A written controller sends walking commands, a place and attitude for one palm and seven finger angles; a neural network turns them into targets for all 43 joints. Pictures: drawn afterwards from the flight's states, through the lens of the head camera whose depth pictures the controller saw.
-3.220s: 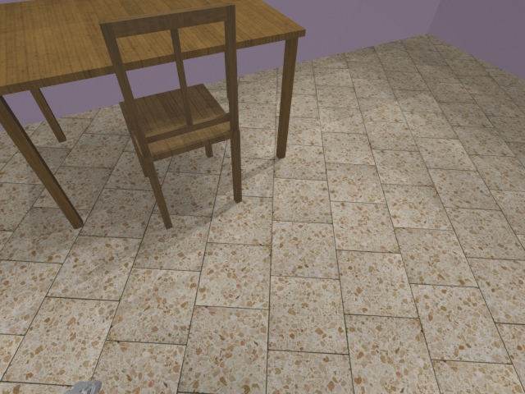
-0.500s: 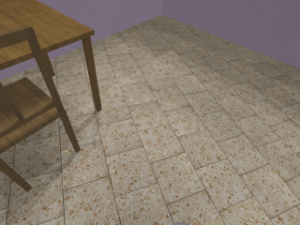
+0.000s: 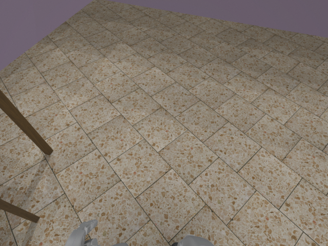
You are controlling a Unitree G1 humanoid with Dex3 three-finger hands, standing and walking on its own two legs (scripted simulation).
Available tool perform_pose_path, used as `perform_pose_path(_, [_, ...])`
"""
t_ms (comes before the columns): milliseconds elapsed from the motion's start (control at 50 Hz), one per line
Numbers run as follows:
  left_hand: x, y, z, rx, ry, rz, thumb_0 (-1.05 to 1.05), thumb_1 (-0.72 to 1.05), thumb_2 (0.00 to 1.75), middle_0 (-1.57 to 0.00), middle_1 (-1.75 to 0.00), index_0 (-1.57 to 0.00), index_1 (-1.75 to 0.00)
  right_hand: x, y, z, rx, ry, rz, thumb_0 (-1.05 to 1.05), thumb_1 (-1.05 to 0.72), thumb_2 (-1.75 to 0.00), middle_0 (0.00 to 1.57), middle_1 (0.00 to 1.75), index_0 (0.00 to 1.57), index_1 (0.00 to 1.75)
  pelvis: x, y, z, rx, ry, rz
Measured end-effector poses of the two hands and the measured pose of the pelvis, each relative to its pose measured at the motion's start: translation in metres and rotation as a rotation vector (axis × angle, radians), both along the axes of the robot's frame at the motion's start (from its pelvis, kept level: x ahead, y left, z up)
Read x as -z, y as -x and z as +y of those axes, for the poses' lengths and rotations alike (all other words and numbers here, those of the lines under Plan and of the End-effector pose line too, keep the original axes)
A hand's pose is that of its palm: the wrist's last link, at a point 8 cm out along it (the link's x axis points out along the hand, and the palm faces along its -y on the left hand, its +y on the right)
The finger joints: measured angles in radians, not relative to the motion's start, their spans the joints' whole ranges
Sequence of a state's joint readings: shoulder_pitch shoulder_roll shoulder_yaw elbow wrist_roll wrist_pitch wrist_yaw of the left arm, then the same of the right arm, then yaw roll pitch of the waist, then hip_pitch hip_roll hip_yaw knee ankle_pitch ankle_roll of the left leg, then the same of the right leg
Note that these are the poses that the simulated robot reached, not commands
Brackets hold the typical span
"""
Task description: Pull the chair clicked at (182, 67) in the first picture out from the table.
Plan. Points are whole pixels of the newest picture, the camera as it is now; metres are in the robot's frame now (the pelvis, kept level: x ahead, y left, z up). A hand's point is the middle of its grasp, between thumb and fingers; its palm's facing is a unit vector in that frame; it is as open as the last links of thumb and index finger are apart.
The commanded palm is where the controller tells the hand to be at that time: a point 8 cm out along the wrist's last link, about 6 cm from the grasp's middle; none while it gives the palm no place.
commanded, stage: turn to face it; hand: left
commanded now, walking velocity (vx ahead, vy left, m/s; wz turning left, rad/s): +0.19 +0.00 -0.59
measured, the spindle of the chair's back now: out of the picture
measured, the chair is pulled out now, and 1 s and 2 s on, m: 0.00 0.00 0.00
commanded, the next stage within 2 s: none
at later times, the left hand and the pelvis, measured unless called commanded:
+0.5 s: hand out of the picture +0.14 +0.23 -0.16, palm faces +0.17 -0.97 -0.18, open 7.4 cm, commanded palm none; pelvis +0.12 +0.05 +0.02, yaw +5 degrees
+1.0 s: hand (85, 245) +0.15 +0.21 -0.13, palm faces +0.41 -0.87 -0.26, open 7.4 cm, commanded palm none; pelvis +0.14 -0.01 +0.02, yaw +25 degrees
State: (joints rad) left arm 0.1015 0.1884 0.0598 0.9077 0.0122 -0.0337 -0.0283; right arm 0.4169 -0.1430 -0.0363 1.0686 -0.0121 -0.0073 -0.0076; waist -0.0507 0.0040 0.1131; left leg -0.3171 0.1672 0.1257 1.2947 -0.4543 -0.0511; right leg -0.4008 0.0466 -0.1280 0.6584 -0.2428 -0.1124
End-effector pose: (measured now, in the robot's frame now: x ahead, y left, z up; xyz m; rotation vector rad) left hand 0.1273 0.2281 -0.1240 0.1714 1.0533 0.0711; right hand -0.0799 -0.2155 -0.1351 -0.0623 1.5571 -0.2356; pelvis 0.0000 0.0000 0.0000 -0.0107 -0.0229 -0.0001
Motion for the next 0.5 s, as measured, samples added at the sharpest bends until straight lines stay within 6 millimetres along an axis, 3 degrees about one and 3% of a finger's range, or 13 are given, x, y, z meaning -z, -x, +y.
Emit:
perform_pose_path(120, [-0.009,0.002,0.009,0.002,-0.045,0.123,0.00,0.92,0.90,-0.20,-0.30,-0.20,-0.30,-0.015,-0.146,-0.013,-0.041,0.045,-0.318,0.01,-0.91,-0.90,0.19,0.29,0.20,0.30,-0.016,-0.036,0.003,0.050,0.001,0.022])
perform_pose_path(220, [-0.011,-0.003,0.022,-0.046,-0.038,0.150,0.01,0.92,0.90,-0.20,-0.30,-0.20,-0.30,-0.029,-0.226,-0.004,-0.106,0.053,-0.431,0.00,-0.91,-0.90,0.19,0.29,0.19,0.30,-0.021,-0.067,0.014,0.035,0.013,0.019])
perform_pose_path(340, [0.010,-0.008,0.037,-0.164,0.021,0.164,0.01,0.91,0.90,-0.20,-0.30,-0.20,-0.30,-0.027,-0.278,0.025,-0.222,0.052,-0.406,0.00,-0.91,-0.90,0.19,0.29,0.19,0.30,-0.013,-0.106,0.035,-0.043,0.036,-0.001])
perform_pose_path(420, [0.014,-0.001,0.045,-0.213,0.030,0.222,0.01,0.91,0.90,-0.20,-0.29,-0.20,-0.30,-0.027,-0.291,0.042,-0.267,0.039,-0.369,0.00,-0.91,-0.90,0.19,0.29,0.20,0.30,-0.014,-0.117,0.044,-0.065,0.015,0.007])
perform_pose_path(500, [0.005,0.002,0.053,-0.240,0.018,0.258,0.01,0.91,0.90,-0.20,-0.29,-0.20,-0.30,-0.030,-0.297,0.041,-0.270,0.045,-0.346,0.00,-0.93,-0.90,0.20,0.29,0.20,0.30,-0.020,-0.122,0.046,-0.093,0.014,0.024])
